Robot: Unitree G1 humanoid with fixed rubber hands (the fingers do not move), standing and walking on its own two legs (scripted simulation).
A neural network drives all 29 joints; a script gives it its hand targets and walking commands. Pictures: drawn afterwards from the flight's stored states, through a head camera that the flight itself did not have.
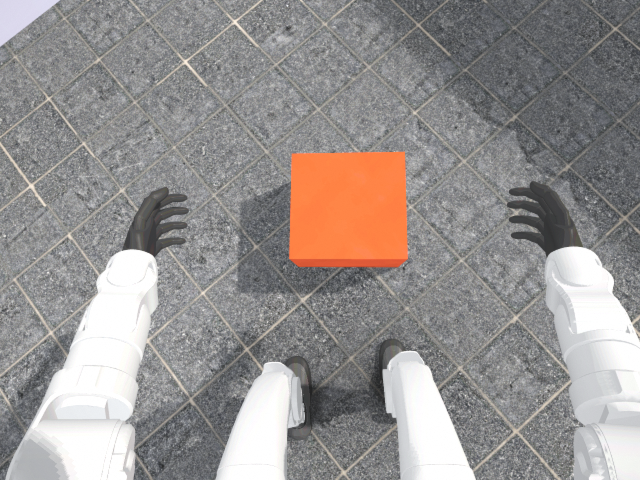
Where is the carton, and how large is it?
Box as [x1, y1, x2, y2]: [289, 152, 407, 266]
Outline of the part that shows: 404,152 292,154 289,258 298,266 398,266 407,258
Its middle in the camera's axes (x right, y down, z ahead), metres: +0.07 -0.08 +1.00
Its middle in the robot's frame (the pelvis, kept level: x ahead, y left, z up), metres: +0.55 -0.02 -0.61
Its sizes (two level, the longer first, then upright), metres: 0.272 0.258 0.178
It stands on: the floor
